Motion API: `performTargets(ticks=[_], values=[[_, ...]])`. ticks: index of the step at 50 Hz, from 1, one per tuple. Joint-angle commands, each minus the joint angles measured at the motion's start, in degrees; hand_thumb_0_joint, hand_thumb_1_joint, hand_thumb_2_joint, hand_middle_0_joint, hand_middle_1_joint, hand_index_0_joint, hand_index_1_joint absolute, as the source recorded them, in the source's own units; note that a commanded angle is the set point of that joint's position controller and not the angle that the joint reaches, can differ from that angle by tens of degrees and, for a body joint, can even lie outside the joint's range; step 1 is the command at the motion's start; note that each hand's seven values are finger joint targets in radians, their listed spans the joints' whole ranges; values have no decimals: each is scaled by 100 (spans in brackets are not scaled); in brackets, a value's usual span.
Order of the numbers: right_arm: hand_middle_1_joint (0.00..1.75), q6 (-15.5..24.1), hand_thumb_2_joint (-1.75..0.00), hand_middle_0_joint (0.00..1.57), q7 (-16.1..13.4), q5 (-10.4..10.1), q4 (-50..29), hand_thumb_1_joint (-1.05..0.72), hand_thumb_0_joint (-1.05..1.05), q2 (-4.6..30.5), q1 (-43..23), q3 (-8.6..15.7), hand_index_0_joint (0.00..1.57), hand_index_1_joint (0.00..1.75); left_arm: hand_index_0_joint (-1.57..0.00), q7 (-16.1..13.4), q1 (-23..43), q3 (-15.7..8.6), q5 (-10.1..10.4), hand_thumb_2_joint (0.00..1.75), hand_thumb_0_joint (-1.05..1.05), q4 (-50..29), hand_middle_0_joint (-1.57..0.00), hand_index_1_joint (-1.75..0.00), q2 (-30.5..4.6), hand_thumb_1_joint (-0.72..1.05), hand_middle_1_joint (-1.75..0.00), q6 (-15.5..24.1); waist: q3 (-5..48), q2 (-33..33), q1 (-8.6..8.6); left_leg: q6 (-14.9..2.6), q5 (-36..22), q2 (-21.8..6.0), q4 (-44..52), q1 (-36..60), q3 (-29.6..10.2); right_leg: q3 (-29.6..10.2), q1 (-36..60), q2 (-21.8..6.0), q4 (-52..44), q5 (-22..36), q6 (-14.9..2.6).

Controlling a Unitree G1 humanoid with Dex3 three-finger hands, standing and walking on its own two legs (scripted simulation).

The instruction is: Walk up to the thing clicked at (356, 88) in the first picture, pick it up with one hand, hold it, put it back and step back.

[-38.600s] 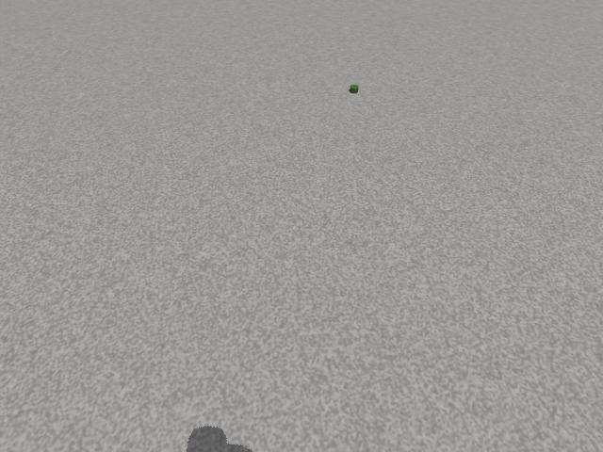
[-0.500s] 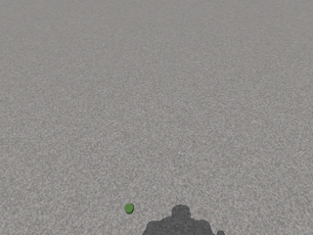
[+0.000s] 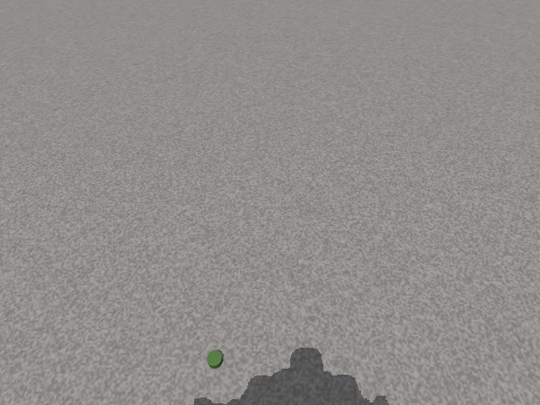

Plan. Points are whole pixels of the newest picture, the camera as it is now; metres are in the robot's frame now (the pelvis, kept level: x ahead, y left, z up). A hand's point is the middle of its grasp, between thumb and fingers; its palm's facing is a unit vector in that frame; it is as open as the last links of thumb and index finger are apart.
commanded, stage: stand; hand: left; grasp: from above
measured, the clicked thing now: (214, 359) +0.41 +0.21 -0.77
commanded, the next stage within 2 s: step back in 1.22 s
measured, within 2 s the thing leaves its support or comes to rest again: neither
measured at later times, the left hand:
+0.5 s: hand out of the picture +0.09 +0.24 -0.16, palm faces +0.01 -0.94 -0.33, open 7.4 cm
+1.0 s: hand out of the picture +0.09 +0.24 -0.15, palm faces -0.01 -0.94 -0.34, open 7.4 cm
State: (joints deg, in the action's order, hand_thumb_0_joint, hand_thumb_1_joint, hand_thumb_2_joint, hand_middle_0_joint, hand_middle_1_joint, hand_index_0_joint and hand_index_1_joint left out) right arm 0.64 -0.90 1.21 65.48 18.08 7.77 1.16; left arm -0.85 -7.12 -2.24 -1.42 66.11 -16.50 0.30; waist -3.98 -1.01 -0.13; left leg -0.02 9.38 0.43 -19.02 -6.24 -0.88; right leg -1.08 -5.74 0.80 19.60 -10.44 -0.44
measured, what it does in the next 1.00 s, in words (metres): stands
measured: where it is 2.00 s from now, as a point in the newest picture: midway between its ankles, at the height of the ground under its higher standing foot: outside the picture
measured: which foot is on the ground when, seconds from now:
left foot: down 0.00-1.00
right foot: down 0.00-1.00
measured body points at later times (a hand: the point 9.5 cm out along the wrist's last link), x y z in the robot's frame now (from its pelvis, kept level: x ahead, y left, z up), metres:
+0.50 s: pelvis +0.01 +0.00 +0.00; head +0.01 -0.01 +0.45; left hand +0.09 +0.29 -0.13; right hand +0.07 -0.30 -0.14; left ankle +0.01 +0.12 -0.75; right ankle +0.01 -0.11 -0.75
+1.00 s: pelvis +0.01 +0.00 +0.00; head +0.01 -0.01 +0.45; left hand +0.09 +0.29 -0.13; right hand +0.07 -0.30 -0.14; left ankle +0.01 +0.12 -0.75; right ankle +0.01 -0.11 -0.75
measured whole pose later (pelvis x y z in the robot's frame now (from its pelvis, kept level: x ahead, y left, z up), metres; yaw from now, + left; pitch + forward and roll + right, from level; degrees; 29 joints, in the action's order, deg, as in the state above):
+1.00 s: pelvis +0.01 +0.00 +0.00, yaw +0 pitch -3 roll +0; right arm 0.9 -0.3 0.9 65.6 19.2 6.6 0.3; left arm -0.1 -5.8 -1.5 -0.9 65.6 -18.3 0.7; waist -3.2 -0.8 -0.4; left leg 0.1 9.4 0.2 -17.6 -5.4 -0.5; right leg -1.5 -5.1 1.0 18.2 -10.3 -0.6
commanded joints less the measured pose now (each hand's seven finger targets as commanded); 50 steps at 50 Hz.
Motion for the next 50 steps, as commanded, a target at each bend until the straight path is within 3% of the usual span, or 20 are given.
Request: performTargets(ticks=[1,11,31,39,44,50], values=[[30,127,-90,20,-83,-7,-329,-90,0,1067,-197,159,20,30,-20,-83,202,-176,38,90,0,-315,-20,-30,-1178,90,-30,106,419,107,58,-120,-487,-683,335,117,-565,-582,-33,-708,-358,588,-72],[30,101,-90,20,-78,-17,-310,-90,0,1110,-199,165,20,30,-20,-91,338,-176,47,90,0,-328,-20,-30,-1207,90,-30,124,490,212,-20,-148,-712,-720,231,186,-497,-572,43,-745,-367,971,-59],[30,110,-90,20,-37,-28,-328,-90,0,1193,-347,145,20,30,-20,-39,421,-157,62,90,0,-370,-20,-30,-1315,90,-30,149,436,148,-4,-133,-363,-742,349,150,-530,-633,-20,-728,-502,549,-70],[30,134,-90,20,-36,-34,-314,-90,0,1232,-297,132,20,30,-20,-38,370,-140,79,90,0,-377,-20,-30,-1347,90,-30,155,619,91,-9,-139,-840,-778,320,282,-504,-590,108,-756,-359,1080,-81],[30,113,-90,20,-25,-29,-302,-90,0,1241,-320,124,20,30,-20,-26,347,-116,80,90,0,-356,-20,-30,-1342,90,-30,138,329,127,13,-113,-369,-748,409,98,-546,-583,-85,-715,-451,485,-75],[30,132,-90,20,-15,-23,-320,-90,0,1272,-291,116,20,30,-20,-21,352,-109,80,90,0,-384,-20,-30,-1375,90,-30,146,389,83,-8,-127,-419,-770,433,82,-538,-601,-30,-728,-427,576,-84]])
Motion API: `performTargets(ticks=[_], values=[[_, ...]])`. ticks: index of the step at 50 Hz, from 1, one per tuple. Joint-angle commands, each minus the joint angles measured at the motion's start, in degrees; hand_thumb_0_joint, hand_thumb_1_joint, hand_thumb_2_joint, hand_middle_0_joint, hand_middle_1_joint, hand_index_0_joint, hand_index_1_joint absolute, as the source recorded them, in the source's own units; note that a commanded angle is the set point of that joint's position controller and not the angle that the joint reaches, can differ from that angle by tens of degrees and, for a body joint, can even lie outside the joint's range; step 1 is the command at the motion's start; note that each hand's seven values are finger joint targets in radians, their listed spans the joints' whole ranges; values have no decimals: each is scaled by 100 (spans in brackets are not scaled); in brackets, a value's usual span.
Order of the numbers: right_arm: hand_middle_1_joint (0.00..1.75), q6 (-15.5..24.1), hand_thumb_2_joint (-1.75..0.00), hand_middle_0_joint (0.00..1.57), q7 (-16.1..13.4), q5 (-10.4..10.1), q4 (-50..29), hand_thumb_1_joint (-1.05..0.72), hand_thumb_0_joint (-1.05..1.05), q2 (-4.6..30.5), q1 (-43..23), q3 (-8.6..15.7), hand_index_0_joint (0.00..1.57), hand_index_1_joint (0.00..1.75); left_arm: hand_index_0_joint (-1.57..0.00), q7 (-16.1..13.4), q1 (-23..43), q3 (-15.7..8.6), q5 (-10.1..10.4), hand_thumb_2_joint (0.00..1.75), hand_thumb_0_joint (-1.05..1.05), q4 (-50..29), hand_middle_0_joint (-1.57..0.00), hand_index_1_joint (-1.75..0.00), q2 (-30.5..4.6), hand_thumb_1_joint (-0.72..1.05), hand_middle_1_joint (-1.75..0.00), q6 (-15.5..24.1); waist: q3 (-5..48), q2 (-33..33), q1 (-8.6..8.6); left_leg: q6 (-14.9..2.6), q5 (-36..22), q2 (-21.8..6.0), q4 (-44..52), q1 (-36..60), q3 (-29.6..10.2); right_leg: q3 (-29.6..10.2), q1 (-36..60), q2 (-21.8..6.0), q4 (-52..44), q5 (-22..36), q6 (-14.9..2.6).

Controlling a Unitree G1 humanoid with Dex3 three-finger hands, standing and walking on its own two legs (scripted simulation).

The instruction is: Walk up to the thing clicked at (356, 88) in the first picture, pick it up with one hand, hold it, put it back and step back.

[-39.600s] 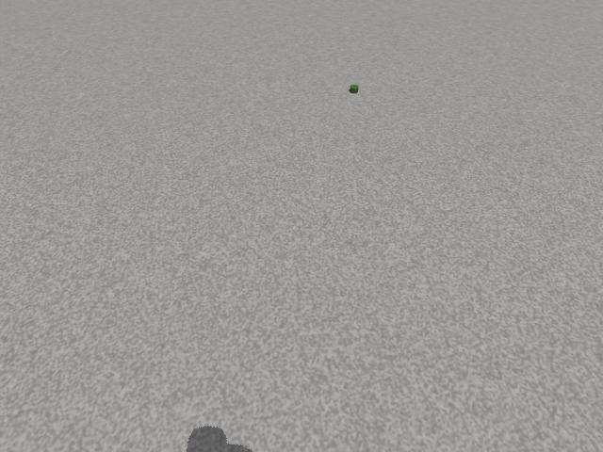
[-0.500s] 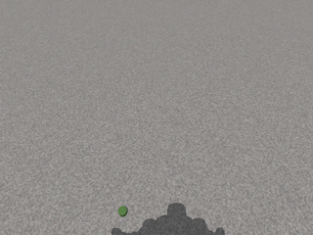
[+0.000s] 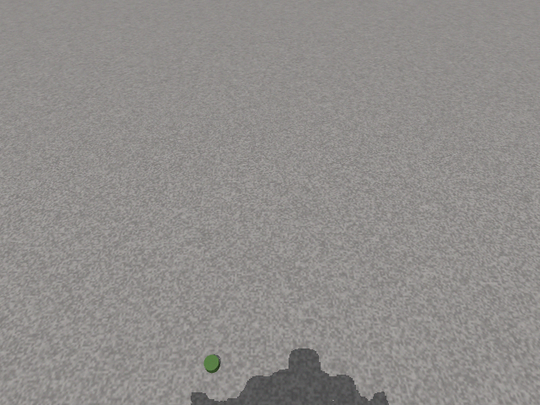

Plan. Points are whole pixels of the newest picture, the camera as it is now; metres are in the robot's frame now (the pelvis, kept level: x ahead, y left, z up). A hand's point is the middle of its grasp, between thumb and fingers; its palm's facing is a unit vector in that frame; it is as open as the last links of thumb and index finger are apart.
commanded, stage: stand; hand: left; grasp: from above
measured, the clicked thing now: (211, 363) +0.40 +0.21 -0.77
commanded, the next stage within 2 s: step back in 0.22 s
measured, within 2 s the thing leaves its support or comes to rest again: neither
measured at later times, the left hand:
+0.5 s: hand out of the picture +0.08 +0.29 -0.17, palm faces -0.05 -0.92 -0.38, open 7.4 cm
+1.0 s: hand out of the picture +0.01 +0.30 -0.18, palm faces -0.16 -0.90 -0.40, open 7.4 cm
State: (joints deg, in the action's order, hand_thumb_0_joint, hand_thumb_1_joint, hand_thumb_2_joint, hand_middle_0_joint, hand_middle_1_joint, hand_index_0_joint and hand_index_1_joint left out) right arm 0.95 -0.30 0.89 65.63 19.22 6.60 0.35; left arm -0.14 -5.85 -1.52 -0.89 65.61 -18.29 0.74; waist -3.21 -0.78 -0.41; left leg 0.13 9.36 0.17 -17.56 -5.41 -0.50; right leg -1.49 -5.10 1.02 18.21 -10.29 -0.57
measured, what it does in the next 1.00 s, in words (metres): walks backwards: left foot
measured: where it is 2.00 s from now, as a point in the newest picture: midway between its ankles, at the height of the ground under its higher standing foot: outside the picture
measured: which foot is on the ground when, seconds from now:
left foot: down 0.00-0.36, up 0.38-0.50, down 0.52-1.00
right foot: down 0.00-0.54, up 0.56-1.00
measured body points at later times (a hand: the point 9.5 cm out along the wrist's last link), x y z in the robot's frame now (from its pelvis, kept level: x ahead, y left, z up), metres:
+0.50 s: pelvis -0.04 +0.03 -0.02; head +0.03 +0.04 +0.43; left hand +0.08 +0.34 -0.15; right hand +0.04 -0.30 -0.13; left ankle -0.05 +0.12 -0.74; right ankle +0.00 -0.11 -0.75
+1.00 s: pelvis -0.13 +0.05 -0.03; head -0.06 +0.04 +0.41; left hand +0.02 +0.35 -0.15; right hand -0.07 -0.27 -0.15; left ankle -0.06 +0.13 -0.75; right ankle -0.16 -0.08 -0.74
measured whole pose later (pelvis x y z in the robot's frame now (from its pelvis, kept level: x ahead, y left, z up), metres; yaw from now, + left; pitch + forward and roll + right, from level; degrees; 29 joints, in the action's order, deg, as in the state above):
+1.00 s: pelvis -0.13 +0.05 -0.03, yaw -7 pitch -2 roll +0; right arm -1.0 -0.7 1.0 49.4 20.4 7.3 2.8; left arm -0.3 -7.5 -4.8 -1.8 48.8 -22.2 -3.1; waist -11.9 1.1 -1.1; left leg -3.5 15.2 0.5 -37.4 -20.2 5.5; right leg -5.5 -15.7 2.2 42.8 -26.0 -0.3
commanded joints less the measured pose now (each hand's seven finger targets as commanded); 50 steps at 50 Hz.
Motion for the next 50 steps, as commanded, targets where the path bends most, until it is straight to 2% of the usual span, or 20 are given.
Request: performTargets(ticks=[1,10,11,14,18,21,23,24,25,26,27,28,29,31,33,37,39,42,47,50], values=[[30,96,-90,20,-73,4,-338,-90,0,1165,-198,208,20,30,-20,-93,223,-179,30,90,0,-343,-20,-30,-1212,90,-30,110,399,45,35,-157,-451,-753,251,79,-575,-564,-79,-775,-296,606,-76],[30,108,-90,20,-60,-16,-336,-90,0,1155,-158,179,20,30,-20,-87,199,-154,40,90,0,-350,-20,-30,-1228,90,-30,127,391,118,24,-145,-630,-746,247,57,-589,-547,-35,-771,-262,775,-60],[30,-10,-90,20,-41,-41,-473,-90,0,1433,-400,314,20,30,-20,-115,129,-387,102,90,0,-562,-20,-30,-1706,90,-30,58,-232,313,49,-221,-1176,-648,-343,-354,-596,-655,-612,-689,130,1713,-77],[30,-99,-90,20,-39,-102,-638,-90,0,1346,-175,349,20,30,-20,-150,17,-420,103,90,0,-818,-20,-30,-1691,90,-30,19,365,397,-7,-242,-1235,-484,-1044,-188,-317,-788,-475,-886,276,2139,-389],[30,-223,-90,20,-8,-84,-829,-90,0,1232,6,386,20,30,-20,-157,200,-483,58,90,0,-1237,-20,-30,-1833,90,-30,-48,659,762,-17,-118,45,25,-2027,-414,-35,-1461,-724,-1526,220,2260,-1007],[30,-305,-90,20,6,-35,-956,-90,0,1261,289,490,20,30,-20,-168,439,-509,-34,90,0,-1542,-20,-30,-1897,90,-30,-98,696,1106,-70,-197,1876,207,-3025,-662,-177,-1659,-1043,-1911,361,2128,-1386],[30,-284,-90,20,24,-56,-998,-90,0,1248,514,509,20,30,-20,-158,599,-471,-55,90,0,-1711,-20,-30,-1822,90,-30,-125,753,1127,-195,-252,1556,130,-2578,-609,-212,-1336,-995,-1699,744,2213,-1183],[30,-237,-90,20,12,-49,-1024,-90,0,1275,532,518,20,30,-20,-151,564,-447,-36,90,0,-1747,-20,-30,-1729,90,-30,-157,789,860,-212,-267,433,2,-1968,-542,-229,-1076,-925,-1402,1071,2110,-946],[30,-194,-90,20,-12,2,-1120,-90,0,1463,463,568,20,30,-20,-151,507,-411,0,90,0,-1821,-20,-30,-1621,90,-30,-197,749,254,-204,-432,-1147,-460,-1299,-539,-663,-715,-1028,-840,1759,1654,-583],[30,-160,-90,20,-25,32,-1201,-90,0,1723,361,628,20,30,-20,-158,519,-376,32,90,0,-1897,-20,-30,-1426,90,-30,-222,721,-471,-185,-736,-2261,-1098,-683,-273,-1406,-363,-1401,-71,2526,770,-243],[30,-128,-90,20,-38,95,-1206,-90,0,1860,506,675,20,30,-20,-180,497,-369,27,90,0,-1929,-20,-30,-1257,90,-30,-251,593,-969,-203,-1035,-3377,-1657,-495,380,-2114,-275,-2329,545,3192,-1675,-139],[30,-107,-90,20,-62,121,-1251,-90,0,1862,562,685,20,30,-20,-209,241,-360,-12,90,0,-1910,-20,-30,-1264,90,-30,-301,604,-596,-110,-1205,-4104,-1807,-738,385,-1905,-653,-2402,560,3893,-2445,-112],[30,-114,-90,20,-86,117,-1334,-90,0,1860,523,683,20,30,-20,-219,84,-319,-4,90,0,-1924,-20,-30,-1177,90,-30,-300,652,-669,-116,-1010,-4634,-1760,-862,528,-1798,-763,-2572,565,4045,-2462,-111],[30,-130,-90,20,-151,95,-1497,-90,0,1804,207,703,20,30,-20,-241,263,-394,-20,90,0,-1888,-20,-30,-1340,90,-30,-328,487,-801,-141,-765,-3607,-1594,-621,49,-1731,-1112,-2397,533,4373,-2203,-127],[30,-116,-90,20,-206,100,-1624,-90,0,1615,-6,643,20,30,-20,-196,-44,-431,32,90,0,-1853,-20,-30,-1401,90,-30,-365,412,-743,74,-570,-3371,-1187,-836,158,-1179,-1058,-2488,528,4533,-1608,-83],[30,-77,-90,20,-234,36,-1775,-90,0,1588,247,672,20,30,-20,-178,-130,-501,-54,90,0,-1998,-20,-30,-1404,90,-30,-334,585,-457,-65,-1025,-3187,-1393,-960,503,-1282,-935,-2420,494,4491,-1645,113],[30,-76,-90,20,-237,17,-1784,-90,0,1530,426,679,20,30,-20,-163,-59,-513,-54,90,0,-2119,-20,-30,-1401,90,-30,-308,592,-364,-167,-914,-3033,-1316,-996,707,-1201,-854,-2468,454,4081,-1616,145],[30,-88,-90,20,-226,32,-1829,-90,0,1616,558,725,20,30,-20,-152,-30,-550,-49,90,0,-2204,-20,-30,-1377,90,-30,-294,679,-452,-264,-1141,-2839,-1494,-1075,827,-1347,-738,-2328,284,3531,-1755,148],[30,-107,-90,20,-162,24,-1987,-90,0,1723,365,712,20,30,-20,-90,-347,-586,-79,90,0,-2140,-20,-30,-1358,90,-30,-254,815,-618,-154,-1224,-2072,-1547,-1069,362,-1412,-336,-1607,78,2461,-1683,24],[30,-147,-90,20,-134,-19,-2067,-90,0,1757,-30,697,20,30,-20,-63,-853,-604,-113,90,0,-1947,-20,-30,-1294,90,-30,-229,876,-477,169,-1002,-1285,-1488,-1286,-409,-1235,-173,-696,5,1178,-722,-146]])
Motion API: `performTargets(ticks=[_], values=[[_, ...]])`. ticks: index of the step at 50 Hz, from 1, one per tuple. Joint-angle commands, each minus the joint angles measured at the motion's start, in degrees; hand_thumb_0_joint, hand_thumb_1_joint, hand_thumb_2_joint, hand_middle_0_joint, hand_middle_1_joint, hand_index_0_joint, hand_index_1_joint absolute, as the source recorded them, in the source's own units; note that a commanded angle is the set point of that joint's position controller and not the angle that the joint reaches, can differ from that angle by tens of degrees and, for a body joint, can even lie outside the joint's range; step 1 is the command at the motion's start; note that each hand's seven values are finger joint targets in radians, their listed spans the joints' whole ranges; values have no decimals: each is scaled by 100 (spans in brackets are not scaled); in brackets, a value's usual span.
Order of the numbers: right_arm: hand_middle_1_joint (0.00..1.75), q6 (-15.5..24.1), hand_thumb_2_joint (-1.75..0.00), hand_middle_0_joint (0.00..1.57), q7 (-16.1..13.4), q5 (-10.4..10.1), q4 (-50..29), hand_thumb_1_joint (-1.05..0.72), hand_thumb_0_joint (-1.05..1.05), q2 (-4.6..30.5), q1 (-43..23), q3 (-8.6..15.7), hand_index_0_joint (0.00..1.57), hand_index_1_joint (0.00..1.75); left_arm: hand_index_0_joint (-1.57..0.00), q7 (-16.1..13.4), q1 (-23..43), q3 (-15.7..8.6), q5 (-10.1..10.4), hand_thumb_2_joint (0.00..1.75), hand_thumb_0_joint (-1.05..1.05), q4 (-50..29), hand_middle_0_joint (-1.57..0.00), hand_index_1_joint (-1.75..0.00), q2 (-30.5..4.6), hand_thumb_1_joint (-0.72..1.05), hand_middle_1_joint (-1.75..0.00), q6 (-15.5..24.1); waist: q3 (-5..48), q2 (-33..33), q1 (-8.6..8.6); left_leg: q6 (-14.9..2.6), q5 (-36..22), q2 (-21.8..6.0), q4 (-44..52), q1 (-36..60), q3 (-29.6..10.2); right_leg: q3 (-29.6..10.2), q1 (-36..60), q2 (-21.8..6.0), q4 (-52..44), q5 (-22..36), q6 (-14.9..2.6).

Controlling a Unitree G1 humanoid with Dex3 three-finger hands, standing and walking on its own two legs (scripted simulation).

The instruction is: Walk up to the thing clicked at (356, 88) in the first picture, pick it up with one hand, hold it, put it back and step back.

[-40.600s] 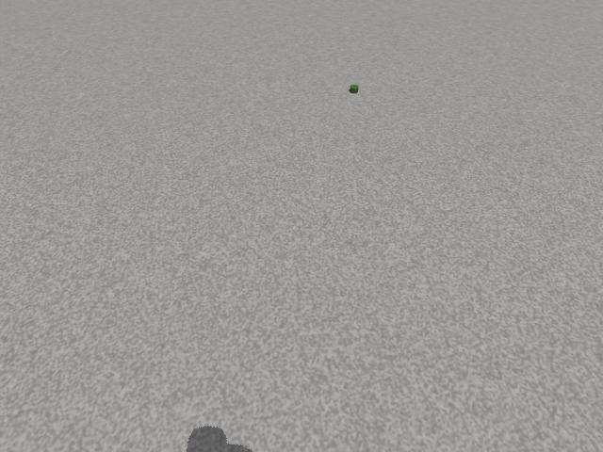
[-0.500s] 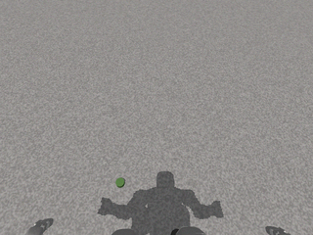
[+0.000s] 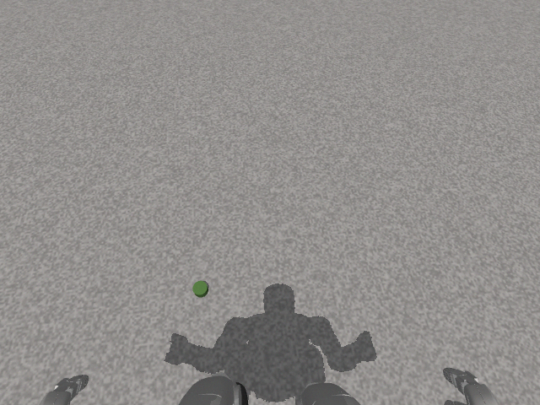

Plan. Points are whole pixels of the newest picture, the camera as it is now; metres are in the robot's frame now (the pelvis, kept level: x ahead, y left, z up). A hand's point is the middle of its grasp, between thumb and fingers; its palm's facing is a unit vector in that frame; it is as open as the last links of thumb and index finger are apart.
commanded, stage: step back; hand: left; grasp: from above
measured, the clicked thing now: (200, 289) +0.50 +0.23 -0.74
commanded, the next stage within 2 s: none
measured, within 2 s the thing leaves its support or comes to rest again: neither
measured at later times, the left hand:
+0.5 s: hand out of the picture -0.03 +0.24 -0.14, palm faces +0.06 -0.94 -0.34, open 7.4 cm
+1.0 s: hand out of the picture -0.26 +0.19 -0.12, palm faces +0.02 -0.91 -0.42, open 7.4 cm
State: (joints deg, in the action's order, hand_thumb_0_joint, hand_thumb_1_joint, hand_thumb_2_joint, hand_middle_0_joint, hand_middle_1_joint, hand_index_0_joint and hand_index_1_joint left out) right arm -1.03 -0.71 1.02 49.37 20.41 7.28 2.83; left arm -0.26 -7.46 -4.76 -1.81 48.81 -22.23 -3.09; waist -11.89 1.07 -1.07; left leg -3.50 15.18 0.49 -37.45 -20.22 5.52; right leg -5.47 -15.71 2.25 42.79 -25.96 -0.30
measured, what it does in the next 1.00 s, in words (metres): walks backwards: right foot, then left foot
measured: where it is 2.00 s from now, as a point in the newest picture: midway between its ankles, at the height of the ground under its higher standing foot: outside the picture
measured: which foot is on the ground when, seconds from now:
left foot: down 0.00-0.06, up 0.08-0.40, down 0.42-0.88, up 0.90-1.00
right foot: up 0.00-0.00, down 0.02-0.46, up 0.48-0.82, down 0.84-1.00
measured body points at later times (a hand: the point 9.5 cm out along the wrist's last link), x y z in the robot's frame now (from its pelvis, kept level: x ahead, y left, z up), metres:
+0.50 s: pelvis -0.14 -0.02 +0.00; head -0.09 +0.01 +0.45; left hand -0.03 +0.29 -0.12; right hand -0.04 -0.33 -0.10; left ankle -0.15 +0.09 -0.72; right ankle -0.05 -0.13 -0.70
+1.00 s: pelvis -0.31 -0.09 +0.01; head -0.27 -0.11 +0.46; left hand -0.26 +0.23 -0.09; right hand -0.18 -0.40 -0.12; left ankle -0.28 +0.07 -0.64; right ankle -0.29 -0.20 -0.72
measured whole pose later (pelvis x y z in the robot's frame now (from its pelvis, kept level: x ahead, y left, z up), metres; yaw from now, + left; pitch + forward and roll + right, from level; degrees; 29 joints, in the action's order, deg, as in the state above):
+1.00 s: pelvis -0.31 -0.09 +0.01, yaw +1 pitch -2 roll +3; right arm -3.2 -1.0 0.2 48.9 23.9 8.9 3.5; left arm 0.9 -13.3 -4.2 -2.8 49.2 -19.8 -3.6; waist -7.3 -1.0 1.8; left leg 0.2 25.4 5.9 -63.1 -29.9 -7.4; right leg -3.6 -15.9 -1.2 36.0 -18.1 -0.9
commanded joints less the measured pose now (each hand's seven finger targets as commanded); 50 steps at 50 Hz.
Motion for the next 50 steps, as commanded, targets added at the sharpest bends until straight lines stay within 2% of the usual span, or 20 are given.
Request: performTargets(ticks=[1,2,3,4,8,16,20,21,22,23,24,28,35,41,42,43,44,45,48,50], values=[[30,34,-90,20,-80,-63,-429,-90,0,1554,-193,411,20,30,-20,-50,-810,-315,-42,90,0,-195,-20,-30,-984,90,-30,181,1741,-461,310,-392,-1488,-1316,525,627,-1691,-17,742,-227,-1576,1445,-257],[30,39,-90,20,-69,-111,-489,-90,0,1420,-206,364,20,30,-20,-55,-816,-374,-95,90,0,-262,-20,-30,-1259,90,-30,219,1749,244,297,-84,-793,-817,-48,-35,-1365,-966,994,-843,-1733,2088,-521],[30,25,-90,20,-74,-136,-512,-90,0,1168,-401,300,20,30,-20,-36,-521,-447,-15,90,0,-389,-20,-30,-1592,90,-30,197,1233,1200,367,303,788,285,-950,-540,-787,-2083,389,-1668,-2322,2228,-1199],[30,-35,-90,20,-127,-100,-417,-90,0,1239,-213,358,20,30,-20,-43,-55,-473,-65,90,0,-638,-20,-30,-1843,90,-30,212,1014,1578,342,414,2134,466,-2364,-184,-914,-2751,-572,-2462,-2602,2261,-1879],[30,-37,-90,20,-105,-155,-68,-90,0,1256,362,272,20,30,-20,-112,419,-315,-11,90,0,-862,-20,-30,-1139,90,-30,225,810,693,-1,402,1418,717,-3024,-522,-1452,-1051,-169,-1364,-2133,3283,-1135],[30,86,-90,20,-161,-65,-324,-90,0,1164,416,184,20,30,-20,-141,-317,-341,-39,90,0,-951,-20,-30,-1077,90,-30,120,1770,963,395,516,1535,195,-645,-517,-858,-905,1896,-1472,-1426,4056,-1205],[30,100,-90,20,-119,10,-86,-90,0,1216,948,310,20,30,-20,-65,-16,-300,57,90,0,-1059,-20,-30,-1255,90,-30,-11,1818,721,20,298,-440,160,1538,839,-513,-662,934,-1159,-1017,2869,-722],[30,99,-90,20,-110,80,-133,-90,0,1460,881,396,20,30,-20,-40,-75,-244,69,90,0,-1107,-20,-30,-1109,90,-30,-32,1736,234,52,58,-393,-371,1553,1227,-1315,-565,67,-882,-837,2000,-432],[30,107,-90,20,-93,158,-231,-90,0,1922,770,498,20,30,-20,-30,3,-219,78,90,0,-1164,-20,-30,-929,90,-30,-13,1596,-960,19,-441,-770,-1560,1819,1420,-2851,-61,-1047,-182,62,448,-162],[30,81,-90,20,-48,134,-360,-90,0,2385,414,581,20,30,-20,-98,447,-353,32,90,0,-1200,-20,-30,-1142,90,-30,6,1199,-1658,-248,-1320,-798,-2513,2237,169,-3705,70,-952,253,1438,-978,19],[30,141,-90,20,-85,145,-448,-90,0,2326,53,580,20,30,-20,-119,519,-405,-51,90,0,-1124,-20,-30,-1255,90,-30,-1,895,-1381,-165,-1496,-855,-2651,2254,-434,-3824,-547,-745,203,2468,-990,4],[30,189,-90,20,-126,146,-539,-90,0,1505,-237,353,20,30,-20,-35,-395,-407,91,90,0,-707,-20,-30,-1051,90,-30,-22,992,-617,413,-680,-2099,-1291,1581,618,-1772,-648,-1348,556,3075,-38,-65],[30,126,-90,20,-124,52,-580,-90,0,1597,343,450,20,30,-20,-48,-349,-314,32,90,0,-727,-20,-30,-924,90,-30,74,1511,-1118,-68,-1142,-2359,-1531,1051,1820,-1732,-217,-1158,138,1324,-420,327],[30,-82,-90,20,-67,19,-787,-90,0,1801,-282,462,20,30,-20,7,-1399,-315,16,90,0,-82,-20,-30,-975,90,-30,140,1897,-1281,390,-579,-1342,-1321,526,662,-1582,506,740,-135,-1869,1056,-25],[30,-109,-90,20,-54,-29,-785,-90,0,1601,-285,391,20,30,-20,-1,-1359,-361,-58,90,0,-52,-20,-30,-1155,90,-30,164,1735,-853,395,-296,-628,-953,209,71,-1538,111,940,-265,-2027,1169,-107],[30,-103,-90,20,-60,-69,-888,-90,0,1265,-231,313,20,30,-20,13,-1210,-502,-145,90,0,-182,-20,-30,-1633,90,-30,178,1460,514,378,104,749,20,-657,-1127,-1377,-1580,965,-1235,-2318,700,-455],[30,-99,-90,20,-167,-80,-927,-90,0,1238,-370,353,20,30,-20,24,-576,-623,-144,90,0,-481,-20,-30,-2270,90,-30,125,1167,1748,542,380,1948,529,-2043,-924,-1039,-2651,-613,-2426,-2844,222,-1450],[30,-124,-90,20,-200,-45,-802,-90,0,1571,-219,501,20,30,-20,-16,10,-621,-111,90,0,-697,-20,-30,-2343,90,-30,142,647,1836,397,423,1967,152,-3007,-408,-1489,-3131,-1922,-2814,-3217,-309,-1714],[30,-101,-90,20,-107,-98,-339,-90,0,1454,395,388,20,30,-20,-66,721,-362,-77,90,0,-836,-20,-30,-1354,90,-30,186,510,706,-159,384,979,655,-3215,-612,-1511,-615,-1096,-1319,-2194,1328,-849],[30,-34,-90,20,-150,-70,-337,-90,0,1226,455,267,20,30,-20,-72,281,-398,-97,90,0,-762,-20,-30,-1249,90,-30,187,824,909,125,438,976,709,-3159,-724,-1348,-429,-428,-1139,-1924,2054,-798]])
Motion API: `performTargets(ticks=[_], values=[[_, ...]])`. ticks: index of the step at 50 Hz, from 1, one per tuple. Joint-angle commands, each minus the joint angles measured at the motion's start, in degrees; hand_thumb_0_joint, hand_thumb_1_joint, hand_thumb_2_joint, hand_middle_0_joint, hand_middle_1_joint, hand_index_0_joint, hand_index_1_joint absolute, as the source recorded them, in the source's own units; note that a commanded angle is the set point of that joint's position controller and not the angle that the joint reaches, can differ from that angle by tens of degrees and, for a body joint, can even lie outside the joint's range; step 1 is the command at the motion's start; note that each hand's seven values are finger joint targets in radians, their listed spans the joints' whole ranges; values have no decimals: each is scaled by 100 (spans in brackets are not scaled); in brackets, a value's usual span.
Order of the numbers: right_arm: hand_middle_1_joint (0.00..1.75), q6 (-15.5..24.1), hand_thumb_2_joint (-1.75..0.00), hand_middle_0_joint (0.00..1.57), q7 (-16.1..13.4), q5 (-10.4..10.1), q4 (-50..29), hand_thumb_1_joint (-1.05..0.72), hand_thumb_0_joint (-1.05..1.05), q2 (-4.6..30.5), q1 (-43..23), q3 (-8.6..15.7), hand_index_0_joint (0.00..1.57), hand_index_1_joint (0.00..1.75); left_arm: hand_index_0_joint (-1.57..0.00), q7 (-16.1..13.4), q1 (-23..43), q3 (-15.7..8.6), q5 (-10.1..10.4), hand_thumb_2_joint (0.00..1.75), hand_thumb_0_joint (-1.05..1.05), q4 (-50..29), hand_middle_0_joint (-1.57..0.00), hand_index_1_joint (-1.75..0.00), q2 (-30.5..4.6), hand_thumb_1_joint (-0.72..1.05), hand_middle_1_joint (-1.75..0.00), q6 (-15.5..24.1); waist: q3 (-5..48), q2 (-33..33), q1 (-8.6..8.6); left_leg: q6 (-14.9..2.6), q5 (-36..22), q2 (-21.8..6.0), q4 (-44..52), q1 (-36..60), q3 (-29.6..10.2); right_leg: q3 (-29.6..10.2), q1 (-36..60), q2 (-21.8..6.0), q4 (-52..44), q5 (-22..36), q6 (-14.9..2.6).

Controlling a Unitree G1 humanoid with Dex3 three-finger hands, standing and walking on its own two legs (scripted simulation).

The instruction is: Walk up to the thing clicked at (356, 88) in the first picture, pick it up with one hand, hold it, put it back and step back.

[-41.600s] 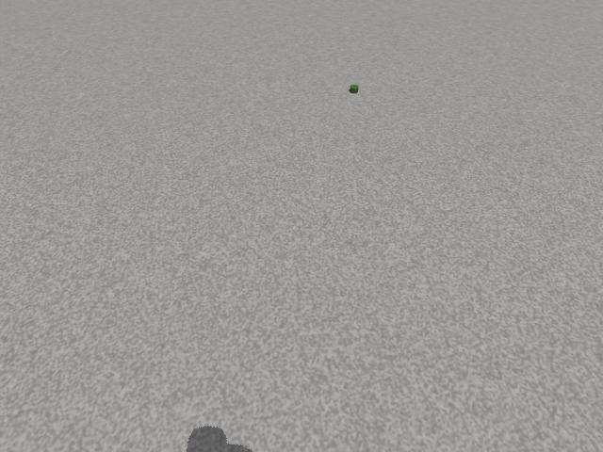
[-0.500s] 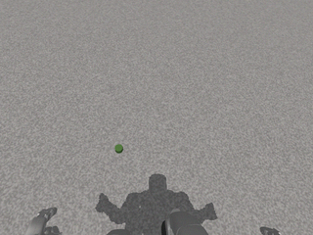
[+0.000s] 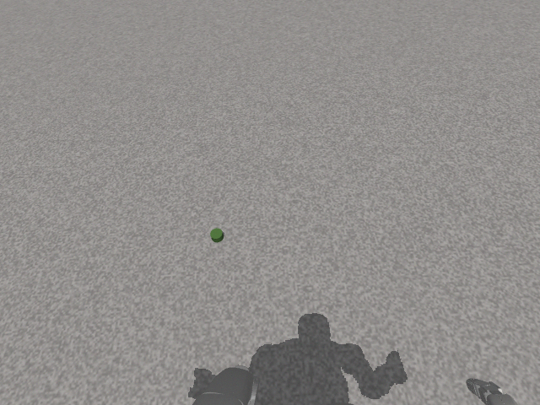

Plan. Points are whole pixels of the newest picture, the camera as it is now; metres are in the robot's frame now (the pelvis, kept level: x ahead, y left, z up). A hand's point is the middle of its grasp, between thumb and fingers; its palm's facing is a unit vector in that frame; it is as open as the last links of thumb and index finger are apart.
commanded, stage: step back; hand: left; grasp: from above
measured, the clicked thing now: (217, 235) +0.81 +0.30 -0.75
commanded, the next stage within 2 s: stand in 1.96 s
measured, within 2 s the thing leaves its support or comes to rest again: neither
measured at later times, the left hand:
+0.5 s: hand out of the picture -0.09 +0.24 -0.15, palm faces +0.05 -0.92 -0.38, open 7.4 cm
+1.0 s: hand out of the picture -0.15 +0.27 -0.14, palm faces +0.04 -0.91 -0.41, open 7.4 cm
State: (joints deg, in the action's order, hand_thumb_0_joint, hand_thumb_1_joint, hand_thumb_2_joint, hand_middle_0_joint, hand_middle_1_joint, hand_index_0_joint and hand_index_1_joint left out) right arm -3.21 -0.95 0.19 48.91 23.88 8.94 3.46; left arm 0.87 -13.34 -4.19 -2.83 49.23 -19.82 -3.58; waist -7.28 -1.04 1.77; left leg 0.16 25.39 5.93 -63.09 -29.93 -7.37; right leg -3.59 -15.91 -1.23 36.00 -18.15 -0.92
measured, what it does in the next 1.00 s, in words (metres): walks backwards: left foot, then right foot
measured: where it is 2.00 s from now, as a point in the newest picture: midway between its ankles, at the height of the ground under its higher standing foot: outside the picture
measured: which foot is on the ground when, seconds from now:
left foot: up 0.00-0.18, down 0.20-0.54, up 0.56-0.76, down 0.78-1.00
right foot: down 0.00-0.24, up 0.26-0.50, down 0.52-0.82, up 0.84-1.00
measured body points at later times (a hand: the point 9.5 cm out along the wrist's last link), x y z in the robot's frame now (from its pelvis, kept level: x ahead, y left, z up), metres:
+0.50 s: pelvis -0.17 -0.03 -0.01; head -0.12 -0.02 +0.44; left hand -0.09 +0.29 -0.13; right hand -0.03 -0.34 -0.11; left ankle -0.11 +0.11 -0.73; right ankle -0.20 -0.17 -0.73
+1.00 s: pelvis -0.20 -0.02 +0.00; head -0.18 -0.02 +0.45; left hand -0.16 +0.32 -0.11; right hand -0.14 -0.33 -0.12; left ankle -0.21 +0.11 -0.73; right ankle -0.17 -0.15 -0.70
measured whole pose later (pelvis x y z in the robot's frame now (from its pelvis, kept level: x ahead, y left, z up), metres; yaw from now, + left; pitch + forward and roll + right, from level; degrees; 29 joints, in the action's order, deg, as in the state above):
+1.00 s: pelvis -0.20 -0.02 +0.00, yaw +4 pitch -2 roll +1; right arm 1.8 1.7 2.4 56.2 20.0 15.4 3.7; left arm 1.3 -11.9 -4.1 -1.8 55.8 -24.4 0.7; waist -4.6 1.4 -0.7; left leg 0.0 16.4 0.2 -29.5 -11.1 -1.6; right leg -0.1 -20.9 -1.8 46.1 -27.0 -1.5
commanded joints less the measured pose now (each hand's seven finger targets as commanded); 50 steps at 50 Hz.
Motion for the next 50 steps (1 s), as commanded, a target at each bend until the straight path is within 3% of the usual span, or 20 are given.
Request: performTargets(ticks=[1,5,10,12,13,17,23,25,27,28,29,32,35,39,40,41,42,43,46,50], values=[[30,217,-90,20,-134,12,-326,-90,0,876,221,172,20,30,-20,-202,549,-437,-14,90,0,-796,-20,-30,-1470,90,-30,239,452,1085,5,111,74,106,-138,98,22,-650,105,-798,-1120,1575,-777],[30,298,-90,20,-163,90,-427,-90,0,741,207,137,20,30,-20,-300,279,-435,-11,90,0,-850,-20,-30,-1439,90,-30,158,994,1396,180,152,621,-374,1568,93,348,-845,1578,-1331,-607,3027,-1103],[30,285,-90,20,-117,160,-33,-90,0,945,945,302,20,30,-20,-240,457,-285,149,90,0,-1003,-20,-30,-1420,90,-30,-2,1408,856,-124,-152,-1743,-562,4236,1911,511,-624,673,-962,211,2189,-491],[30,213,-90,20,-34,213,-225,-90,0,1848,449,460,20,30,-20,-249,862,-242,226,90,0,-1111,-20,-30,-1274,90,-30,31,1100,-1255,-201,-1346,-2611,-2526,4365,1846,-1799,535,-904,347,1576,-1167,-6],[30,237,-90,20,-44,251,-368,-90,0,2081,104,502,20,30,-20,-301,1113,-357,172,90,0,-1087,-20,-30,-1467,90,-30,28,827,-1582,-400,-1978,-2644,-3166,4647,843,-2515,-173,-615,222,2920,-1964,76],[30,266,-90,20,-108,250,-496,-90,0,1191,-363,238,20,30,-20,-201,437,-331,246,90,0,-617,-20,-30,-1343,90,-30,2,685,-421,114,-1254,-3568,-1942,3930,1099,-409,-487,-819,665,3704,-1127,-8],[30,208,-90,20,6,206,-252,-90,0,1109,1,276,20,30,-20,-192,260,-179,193,90,0,-318,-20,-30,-1112,90,-30,411,1201,-906,-258,-1097,-1611,-1604,3288,2601,-159,266,-237,199,-648,-806,159],[30,90,-90,20,50,156,-184,-90,0,1027,-75,233,20,30,-20,-267,-247,-240,128,90,0,89,-20,-30,-1149,90,-30,548,1185,-582,-31,-795,-1601,-1438,2490,1859,79,295,917,290,-2227,307,67],[30,111,-90,20,86,135,-319,-90,0,502,48,66,20,30,-20,-289,-126,-385,-33,90,0,109,-20,-30,-1831,90,-30,642,794,943,-81,-198,401,-520,1680,-414,212,-2220,1518,-1044,-1992,-480,-385],[30,91,-90,20,21,198,-349,-90,0,859,-329,207,20,30,-20,-303,369,-502,-62,90,0,-131,-20,-30,-2405,90,-30,606,501,1154,165,-32,746,-720,1093,273,-145,-3095,-375,-2188,-2270,-1653,-1282],[30,94,-90,20,46,177,-186,-90,0,1137,-222,347,20,30,-20,-318,984,-484,-35,90,0,-236,-20,-30,-2344,90,-30,621,46,1066,-87,-25,411,-961,562,1025,-383,-3147,-1554,-2315,-2364,-2194,-1386],[30,188,-90,20,167,67,48,-90,0,949,-146,272,20,30,-20,-269,978,-298,33,90,0,-117,-20,-30,-1632,90,-30,683,-40,660,-211,7,-164,-559,1079,716,-41,-1245,-653,-1084,-1898,-1272,-845],[30,297,-90,20,228,153,-13,-90,0,882,-335,226,20,30,-20,-178,341,-358,-23,90,0,90,-20,-30,-1807,90,-30,694,37,963,144,54,180,-561,2069,585,272,-1329,-11,-1075,-1881,-1702,-818],[30,501,-90,20,208,180,263,-90,0,776,203,300,20,30,-20,-99,405,-244,54,90,0,88,-20,-30,-1639,90,-30,534,433,1027,-125,-8,-549,-344,4216,1953,853,-590,12,-789,-955,-598,-602],[30,548,-90,20,164,226,338,-90,0,882,407,381,20,30,-20,-99,320,-150,58,90,0,64,-20,-30,-1393,90,-30,518,732,623,-207,-85,-747,-558,4272,2717,323,-320,-401,-615,-224,-125,-428],[30,592,-90,20,125,274,370,-90,0,1181,637,468,20,30,-20,-93,245,-53,118,90,0,-16,-20,-30,-1084,90,-30,524,972,-307,-271,-449,-18,-1519,4772,3407,-1189,198,-1278,-94,920,-301,-176],[30,580,-90,20,129,249,363,-90,0,1746,723,549,20,30,-20,-118,612,-97,150,90,0,-10,-20,-30,-1244,90,-30,529,790,-770,-417,-1155,1217,-2491,5036,2927,-2699,504,-1874,149,1514,-1451,-30],[30,583,-90,20,138,199,355,-90,0,1895,673,613,20,30,-20,-137,817,-205,82,90,0,-35,-20,-30,-1632,90,-30,555,455,-522,-486,-1550,1414,-2737,5116,2301,-2858,-6,-1671,-187,1755,-1464,-69],[30,613,-90,20,123,235,279,-90,0,1314,409,448,20,30,-20,-49,508,-187,145,90,0,73,-20,-30,-1443,90,-30,627,376,-578,-232,-1169,-434,-2010,4566,2659,-1333,66,-1628,-270,1181,-1143,-118],[30,594,-90,20,112,185,266,-90,0,1289,348,416,20,30,-20,-4,470,-196,152,90,0,159,-20,-30,-1252,90,-30,610,490,-970,-244,-980,-1417,-1761,4297,1815,-750,498,-387,-3,367,-548,-52]])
